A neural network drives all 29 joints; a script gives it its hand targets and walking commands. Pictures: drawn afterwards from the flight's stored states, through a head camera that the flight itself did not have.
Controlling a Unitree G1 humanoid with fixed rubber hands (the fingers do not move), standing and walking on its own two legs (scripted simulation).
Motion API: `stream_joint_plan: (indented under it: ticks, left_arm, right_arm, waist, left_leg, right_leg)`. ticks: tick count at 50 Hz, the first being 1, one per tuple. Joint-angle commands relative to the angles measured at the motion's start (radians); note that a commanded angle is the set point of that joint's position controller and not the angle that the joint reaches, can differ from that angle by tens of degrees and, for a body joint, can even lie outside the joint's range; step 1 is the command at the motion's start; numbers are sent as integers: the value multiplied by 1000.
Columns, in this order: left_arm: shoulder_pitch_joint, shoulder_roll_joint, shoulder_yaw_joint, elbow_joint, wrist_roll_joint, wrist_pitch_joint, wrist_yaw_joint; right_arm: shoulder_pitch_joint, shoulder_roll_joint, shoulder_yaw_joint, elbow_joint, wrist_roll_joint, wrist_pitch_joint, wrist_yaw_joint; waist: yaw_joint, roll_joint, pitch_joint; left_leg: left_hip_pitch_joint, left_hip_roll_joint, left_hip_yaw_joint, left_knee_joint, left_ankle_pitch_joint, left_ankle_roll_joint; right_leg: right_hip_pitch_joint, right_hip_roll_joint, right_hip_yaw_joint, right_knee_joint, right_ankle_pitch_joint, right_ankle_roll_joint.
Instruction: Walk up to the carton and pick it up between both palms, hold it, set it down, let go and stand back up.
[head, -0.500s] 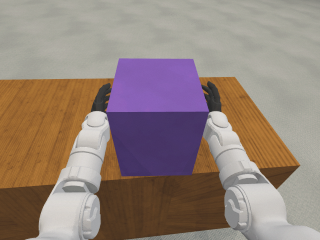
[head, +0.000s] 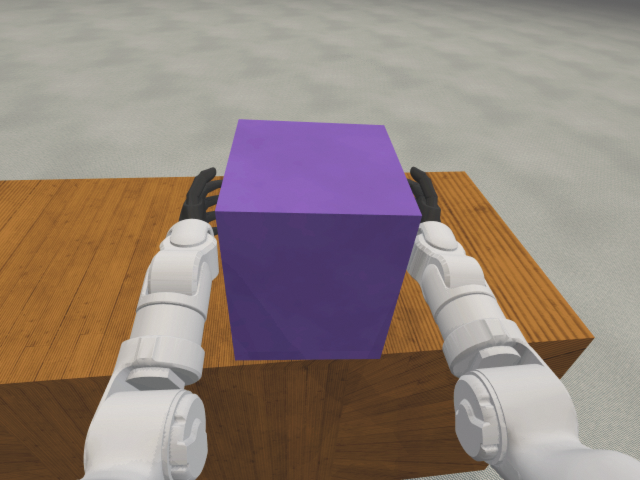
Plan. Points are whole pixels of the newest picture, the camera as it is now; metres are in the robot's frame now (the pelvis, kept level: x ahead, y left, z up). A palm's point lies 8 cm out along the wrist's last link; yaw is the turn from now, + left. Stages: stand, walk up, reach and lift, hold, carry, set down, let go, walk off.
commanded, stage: reach and lift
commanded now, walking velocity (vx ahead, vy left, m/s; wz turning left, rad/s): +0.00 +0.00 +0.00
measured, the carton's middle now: (310, 241) +0.41 -0.01 +0.13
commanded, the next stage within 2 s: hold in 0.66 s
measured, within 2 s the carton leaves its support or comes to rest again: neither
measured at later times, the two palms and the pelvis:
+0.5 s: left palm (191, 227) +0.40 +0.13 +0.18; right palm (420, 217) +0.39 -0.15 +0.18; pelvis +0.00 +0.00 +0.00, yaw +0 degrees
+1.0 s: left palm (184, 218) +0.39 +0.14 +0.19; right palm (422, 205) +0.39 -0.15 +0.20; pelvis +0.00 +0.00 +0.00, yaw +0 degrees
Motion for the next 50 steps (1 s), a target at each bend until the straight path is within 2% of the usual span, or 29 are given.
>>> stream_joint_plan:
  ticks: [1,3,4,5,8,11,12,16,17,23,25,28,29,30,35,37,38,40,42,45,47,48,50]
  left_arm:
    - [-737,-772,-376,-275,-33,-39,-101]
    - [-720,-783,-389,-305,-33,-31,-98]
    - [-689,-764,-366,-265,-20,-19,-102]
    - [-705,-765,-365,-284,-21,-17,-105]
    - [-708,-779,-406,-325,-36,-7,-103]
    - [-702,-760,-409,-351,-37,2,-106]
    - [-710,-791,-448,-396,-55,4,-101]
    - [-695,-763,-450,-402,-53,21,-104]
    - [-692,-761,-446,-408,-51,24,-104]
    - [-723,-765,-464,-418,-63,37,-103]
    - [-729,-745,-444,-414,-60,39,-104]
    - [-742,-768,-475,-440,-76,43,-103]
    - [-750,-759,-467,-436,-74,43,-103]
    - [-760,-777,-503,-468,-91,43,-96]
    - [-758,-747,-466,-428,-78,56,-105]
    - [-753,-766,-491,-477,-88,59,-103]
    - [-727,-751,-476,-463,-83,66,-106]
    - [-722,-756,-490,-505,-93,72,-108]
    - [-718,-762,-513,-522,-104,81,-109]
    - [-696,-724,-476,-512,-86,100,-120]
    - [-681,-725,-482,-522,-83,111,-123]
    - [-681,-712,-471,-516,-76,118,-129]
    - [-684,-726,-496,-557,-83,128,-131]
  right_arm:
    - [-908,567,416,-401,143,-1,172]
    - [-892,570,431,-422,157,5,169]
    - [-881,562,435,-417,158,15,164]
    - [-878,574,432,-415,156,17,164]
    - [-876,564,436,-444,167,24,160]
    - [-866,574,463,-466,181,35,151]
    - [-851,562,454,-483,185,36,151]
    - [-838,563,468,-502,190,54,142]
    - [-847,573,481,-517,197,58,139]
    - [-860,574,476,-520,197,75,134]
    - [-860,591,488,-514,201,81,136]
    - [-873,587,488,-541,208,85,131]
    - [-891,597,499,-555,212,84,129]
    - [-882,582,494,-560,213,88,132]
    - [-883,597,496,-546,208,106,124]
    - [-856,594,502,-563,220,111,123]
    - [-862,602,518,-582,227,115,119]
    - [-846,608,538,-606,244,124,109]
    - [-833,595,534,-627,248,135,103]
    - [-825,607,558,-642,261,153,91]
    - [-802,588,547,-623,263,167,85]
    - [-805,595,552,-633,264,173,79]
    - [-796,589,555,-656,277,182,74]
  waist:
    - [86,75,-407]
    - [84,81,-426]
    - [86,68,-383]
    - [89,66,-386]
    - [66,82,-415]
    - [74,76,-423]
    - [49,96,-446]
    - [51,86,-430]
    - [61,80,-430]
    - [51,88,-437]
    - [68,69,-435]
    - [51,87,-445]
    - [64,79,-463]
    - [46,101,-483]
    - [55,72,-439]
    - [46,92,-474]
    - [59,71,-469]
    - [53,75,-492]
    - [33,88,-484]
    - [61,63,-473]
    - [47,72,-461]
    - [53,68,-448]
    - [41,87,-473]
  left_leg:
    - [649,22,-62,-6,87,-83]
    - [667,22,-63,4,113,-87]
    - [648,17,-60,-4,86,-78]
    - [642,17,-61,-4,83,-78]
    - [666,24,-69,4,106,-90]
    - [660,14,-63,17,127,-82]
    - [677,23,-72,19,146,-99]
    - [662,16,-71,21,124,-91]
    - [657,13,-69,20,133,-86]
    - [659,18,-72,14,103,-91]
    - [641,13,-69,8,78,-78]
    - [653,16,-71,16,106,-89]
    - [656,12,-70,21,116,-83]
    - [671,21,-77,23,129,-99]
    - [632,12,-69,14,82,-79]
    - [659,18,-69,23,126,-92]
    - [653,12,-67,24,128,-80]
    - [666,6,-63,36,167,-81]
    - [658,9,-67,38,169,-88]
    - [647,-2,-58,44,170,-69]
    - [658,4,-59,41,174,-78]
    - [647,-4,-52,44,167,-70]
    - [657,-1,-55,51,194,-80]
  right_leg:
    - [24,112,1,-68,26,-20]
    - [23,114,0,-64,44,-18]
    - [25,112,2,-75,25,-13]
    - [33,110,2,-70,28,-16]
    - [28,113,-1,-65,48,-15]
    - [49,113,-2,-63,69,-9]
    - [46,117,-4,-58,86,-11]
    - [50,112,-3,-61,75,-4]
    - [56,113,-1,-61,82,-3]
    - [39,111,-2,-60,61,-3]
    - [44,109,-1,-64,43,2]
    - [42,111,0,-60,65,0]
    - [48,111,-1,-59,71,3]
    - [35,116,-3,-56,76,-4]
    - [39,108,1,-67,46,3]
    - [49,113,0,-57,83,-2]
    - [61,113,1,-59,90,4]
    - [78,116,1,-56,125,6]
    - [82,118,3,-54,133,2]
    - [96,117,8,-60,123,7]
    - [88,120,8,-60,122,5]
    - [99,116,11,-64,118,8]
    - [110,119,12,-57,142,4]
